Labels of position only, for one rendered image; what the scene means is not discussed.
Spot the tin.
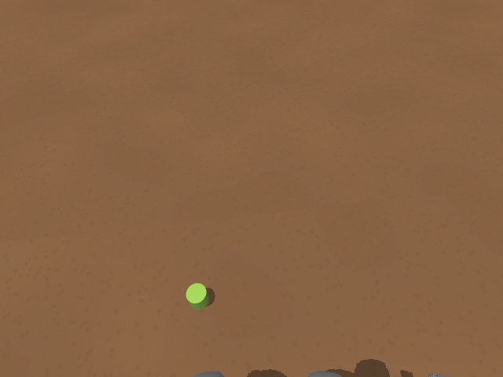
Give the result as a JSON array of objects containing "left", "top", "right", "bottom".
[{"left": 186, "top": 284, "right": 209, "bottom": 309}]

